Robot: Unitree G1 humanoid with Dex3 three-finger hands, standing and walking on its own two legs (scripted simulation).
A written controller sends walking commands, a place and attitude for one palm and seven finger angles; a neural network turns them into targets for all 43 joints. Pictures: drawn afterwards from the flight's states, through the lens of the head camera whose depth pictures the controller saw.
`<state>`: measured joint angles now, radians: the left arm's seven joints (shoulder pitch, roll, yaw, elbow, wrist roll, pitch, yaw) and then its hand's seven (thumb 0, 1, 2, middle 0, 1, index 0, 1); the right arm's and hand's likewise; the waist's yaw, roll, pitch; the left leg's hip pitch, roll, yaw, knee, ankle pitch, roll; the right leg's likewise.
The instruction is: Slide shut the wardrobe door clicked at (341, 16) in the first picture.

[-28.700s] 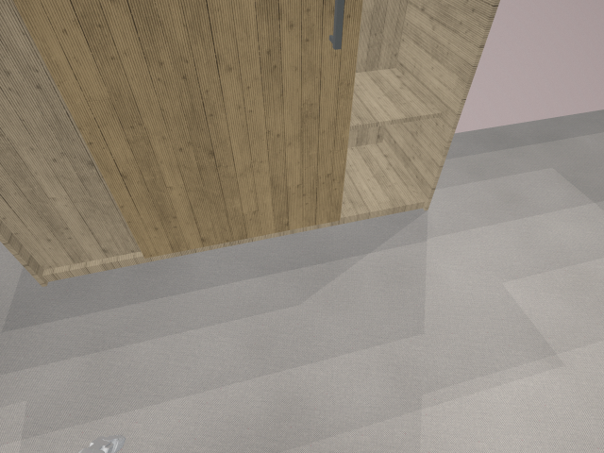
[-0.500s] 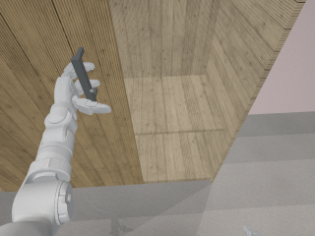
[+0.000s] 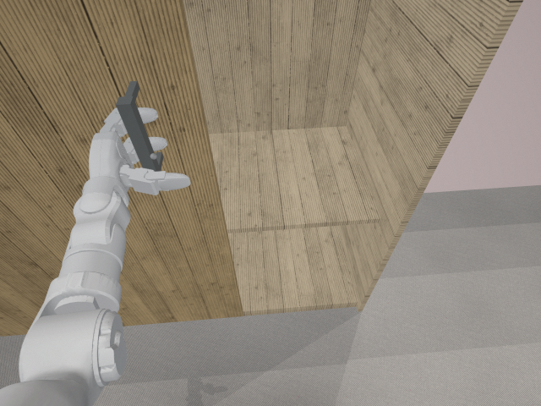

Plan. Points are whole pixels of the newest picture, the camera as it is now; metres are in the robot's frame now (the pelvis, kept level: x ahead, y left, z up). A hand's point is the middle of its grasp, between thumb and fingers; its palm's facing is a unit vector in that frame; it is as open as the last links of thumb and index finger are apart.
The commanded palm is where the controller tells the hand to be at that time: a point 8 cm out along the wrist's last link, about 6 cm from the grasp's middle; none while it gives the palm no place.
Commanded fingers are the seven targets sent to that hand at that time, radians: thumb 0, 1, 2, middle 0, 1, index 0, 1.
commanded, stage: grip the handle and tug to test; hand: left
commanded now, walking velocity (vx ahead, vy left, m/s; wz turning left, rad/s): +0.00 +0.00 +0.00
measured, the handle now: (145, 136) +0.49 +0.20 +0.15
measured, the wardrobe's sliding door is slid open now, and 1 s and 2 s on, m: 0.44 0.44 0.43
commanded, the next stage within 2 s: tug the door sideways, standing still in 1.24 s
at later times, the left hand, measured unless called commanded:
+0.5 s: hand (149, 158) +0.43 +0.18 +0.15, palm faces +0.10 -0.99 +0.01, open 5.9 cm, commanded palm +0.40 +0.23 +0.15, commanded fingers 0.00 0.90 0.90 -0.45 -1.40 -0.45 -1.40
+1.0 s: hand (154, 159) +0.43 +0.17 +0.15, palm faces +0.11 -0.99 +0.00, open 5.5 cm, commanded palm +0.39 +0.22 +0.15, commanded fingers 0.00 0.90 0.90 -0.45 -1.40 -0.45 -1.40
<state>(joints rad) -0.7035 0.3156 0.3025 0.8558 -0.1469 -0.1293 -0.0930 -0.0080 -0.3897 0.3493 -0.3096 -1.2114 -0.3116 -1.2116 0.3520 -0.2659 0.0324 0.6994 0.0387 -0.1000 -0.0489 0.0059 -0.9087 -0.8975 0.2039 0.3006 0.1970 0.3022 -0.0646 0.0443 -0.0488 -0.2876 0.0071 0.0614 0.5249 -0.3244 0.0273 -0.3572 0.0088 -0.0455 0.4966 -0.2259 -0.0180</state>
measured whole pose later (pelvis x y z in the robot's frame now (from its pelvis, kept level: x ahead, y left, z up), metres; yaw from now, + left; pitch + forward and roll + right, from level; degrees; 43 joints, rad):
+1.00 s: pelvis +0.01 +0.00 +0.00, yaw +0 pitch +4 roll -1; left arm -0.60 0.29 0.28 0.70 -0.16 -0.07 -0.07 0.01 0.76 0.82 -0.37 -1.39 -0.36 -1.38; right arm 0.32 -0.26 0.03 0.68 0.04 -0.08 -0.05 0.01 -0.91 -0.90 0.20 0.30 0.20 0.30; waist -0.05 0.05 -0.05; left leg -0.23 0.01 0.07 0.49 -0.32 0.02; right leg -0.31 0.02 -0.04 0.47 -0.22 -0.02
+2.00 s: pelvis +0.01 +0.01 +0.00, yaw +4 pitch +4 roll -1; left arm -0.67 0.15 0.07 0.64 -0.14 -0.01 0.12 0.01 0.80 0.83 -0.29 -1.38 -0.25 -1.39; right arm 0.31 -0.23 0.02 0.76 0.02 -0.11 -0.02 0.01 -0.91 -0.90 0.20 0.30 0.20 0.30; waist 0.02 0.06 -0.04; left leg -0.25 -0.03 0.00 0.52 -0.33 0.04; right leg -0.30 -0.03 -0.09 0.49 -0.26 0.00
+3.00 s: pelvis +0.04 -0.10 -0.01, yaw +7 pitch -4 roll +0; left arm -0.64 0.24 0.10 0.31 -0.10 -0.03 0.15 -0.01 0.79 0.86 -0.41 -1.40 -0.19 -1.38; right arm 0.09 -0.20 -0.01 0.63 0.02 0.00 -0.02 0.01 -0.91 -0.90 0.20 0.30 0.19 0.30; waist 0.06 0.02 0.28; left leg -0.26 0.11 0.03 0.63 -0.30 -0.06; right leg -0.43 0.00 0.01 0.96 -0.46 -0.03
